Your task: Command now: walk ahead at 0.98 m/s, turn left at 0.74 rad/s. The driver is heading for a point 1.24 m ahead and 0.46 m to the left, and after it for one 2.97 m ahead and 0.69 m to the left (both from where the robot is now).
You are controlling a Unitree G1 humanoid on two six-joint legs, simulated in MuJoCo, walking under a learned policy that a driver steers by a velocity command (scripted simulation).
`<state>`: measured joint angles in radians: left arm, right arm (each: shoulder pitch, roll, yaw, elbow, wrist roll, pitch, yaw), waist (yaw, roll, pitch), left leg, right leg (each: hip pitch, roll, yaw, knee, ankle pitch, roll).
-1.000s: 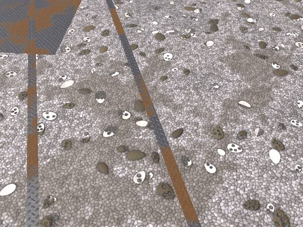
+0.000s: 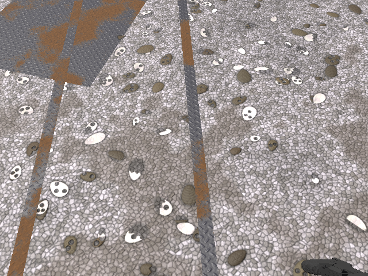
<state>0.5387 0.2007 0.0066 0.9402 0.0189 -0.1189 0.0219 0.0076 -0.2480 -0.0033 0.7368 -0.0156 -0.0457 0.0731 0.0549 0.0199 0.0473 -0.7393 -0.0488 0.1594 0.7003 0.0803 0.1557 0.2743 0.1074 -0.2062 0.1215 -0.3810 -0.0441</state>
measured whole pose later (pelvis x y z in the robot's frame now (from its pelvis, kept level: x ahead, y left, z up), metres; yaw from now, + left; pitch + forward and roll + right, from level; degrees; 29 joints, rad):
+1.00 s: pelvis +0.65 +0.13 +0.00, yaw +54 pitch +0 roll -1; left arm 0.35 0.33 0.06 0.76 0.04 -0.01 -0.01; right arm 0.06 -0.31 -0.05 0.59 -0.02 0.02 0.05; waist 0.05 -0.04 0.03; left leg -0.42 -0.03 0.10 0.74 -0.33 0.14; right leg -0.19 -0.20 -0.18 1.03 -0.45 0.07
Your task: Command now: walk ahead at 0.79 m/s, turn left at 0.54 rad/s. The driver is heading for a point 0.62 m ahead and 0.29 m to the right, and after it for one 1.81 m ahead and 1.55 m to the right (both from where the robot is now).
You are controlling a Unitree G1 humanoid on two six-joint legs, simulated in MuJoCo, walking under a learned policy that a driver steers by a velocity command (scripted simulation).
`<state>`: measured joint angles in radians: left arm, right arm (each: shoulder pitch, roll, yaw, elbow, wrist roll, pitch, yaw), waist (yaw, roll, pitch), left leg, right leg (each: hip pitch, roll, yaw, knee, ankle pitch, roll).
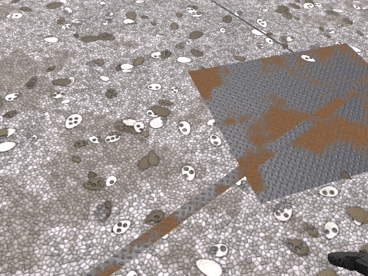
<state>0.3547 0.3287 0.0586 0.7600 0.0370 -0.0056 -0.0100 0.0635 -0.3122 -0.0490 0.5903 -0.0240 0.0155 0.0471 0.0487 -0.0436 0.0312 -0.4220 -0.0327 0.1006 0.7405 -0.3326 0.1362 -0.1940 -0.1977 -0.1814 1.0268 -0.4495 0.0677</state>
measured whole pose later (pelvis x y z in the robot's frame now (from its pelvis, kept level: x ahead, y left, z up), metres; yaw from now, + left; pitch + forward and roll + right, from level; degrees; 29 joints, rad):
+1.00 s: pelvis +0.79 -0.08 +0.02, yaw -40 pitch +1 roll +0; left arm 0.23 0.38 0.10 0.71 0.02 0.04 -0.02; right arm 0.15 -0.26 0.00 0.65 -0.03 -0.07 -0.03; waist 0.03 -0.04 0.12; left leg -0.41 0.05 0.08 0.53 -0.14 0.01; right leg -0.51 0.06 0.03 1.33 -0.43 0.01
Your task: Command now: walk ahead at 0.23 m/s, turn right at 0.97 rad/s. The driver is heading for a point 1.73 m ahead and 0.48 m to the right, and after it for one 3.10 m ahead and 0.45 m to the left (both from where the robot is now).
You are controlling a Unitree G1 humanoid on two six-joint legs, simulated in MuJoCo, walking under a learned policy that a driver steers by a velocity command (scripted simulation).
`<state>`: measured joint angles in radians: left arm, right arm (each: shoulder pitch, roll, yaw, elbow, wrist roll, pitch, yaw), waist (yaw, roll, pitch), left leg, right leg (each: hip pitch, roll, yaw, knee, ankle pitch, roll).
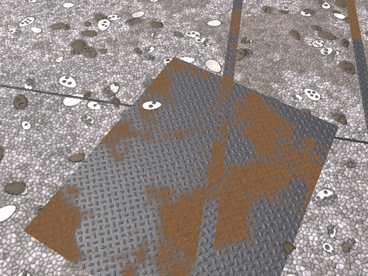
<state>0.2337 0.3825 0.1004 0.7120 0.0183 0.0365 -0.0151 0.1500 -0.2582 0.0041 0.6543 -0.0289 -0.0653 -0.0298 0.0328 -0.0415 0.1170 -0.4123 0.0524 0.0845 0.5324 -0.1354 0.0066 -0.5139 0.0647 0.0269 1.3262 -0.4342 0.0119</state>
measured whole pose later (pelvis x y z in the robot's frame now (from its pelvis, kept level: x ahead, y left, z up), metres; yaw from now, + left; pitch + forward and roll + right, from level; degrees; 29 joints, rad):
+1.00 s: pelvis +0.13 +0.03 +0.01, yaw -42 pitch +0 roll -1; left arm 0.19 0.28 0.05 0.73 0.00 0.07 -0.01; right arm 0.21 -0.25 -0.03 0.71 -0.02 0.03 -0.01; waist -0.03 -0.02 0.05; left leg -0.27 0.01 0.02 0.48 -0.20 0.03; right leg -0.24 0.07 0.08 0.67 -0.45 0.02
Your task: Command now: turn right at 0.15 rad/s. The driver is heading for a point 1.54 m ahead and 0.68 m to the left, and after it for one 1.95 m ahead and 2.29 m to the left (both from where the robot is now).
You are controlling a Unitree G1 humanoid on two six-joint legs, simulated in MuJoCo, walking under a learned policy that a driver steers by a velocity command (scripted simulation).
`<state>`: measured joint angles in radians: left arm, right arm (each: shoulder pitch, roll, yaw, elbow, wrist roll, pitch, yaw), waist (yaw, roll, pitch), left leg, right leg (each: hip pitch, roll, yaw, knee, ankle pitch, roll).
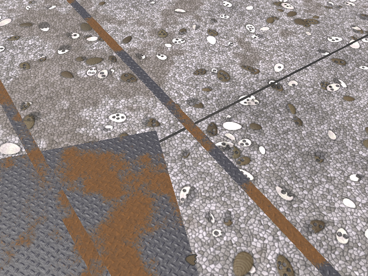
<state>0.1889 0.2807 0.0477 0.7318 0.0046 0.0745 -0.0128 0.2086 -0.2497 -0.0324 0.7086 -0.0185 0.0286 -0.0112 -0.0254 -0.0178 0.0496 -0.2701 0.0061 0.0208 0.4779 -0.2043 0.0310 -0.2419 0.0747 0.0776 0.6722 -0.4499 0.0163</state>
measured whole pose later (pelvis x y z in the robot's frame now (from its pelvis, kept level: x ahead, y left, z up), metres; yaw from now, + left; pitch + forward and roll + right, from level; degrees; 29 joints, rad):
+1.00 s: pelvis +0.14 +0.08 -0.01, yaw +42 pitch +4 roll -1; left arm 0.09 0.31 0.02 0.65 0.05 -0.07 0.01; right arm 0.32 -0.33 -0.07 0.73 0.00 -0.03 0.02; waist -0.04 0.02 -0.03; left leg -0.26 -0.16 -0.26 0.86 -0.43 0.09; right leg -0.38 0.05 0.04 0.53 -0.22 0.00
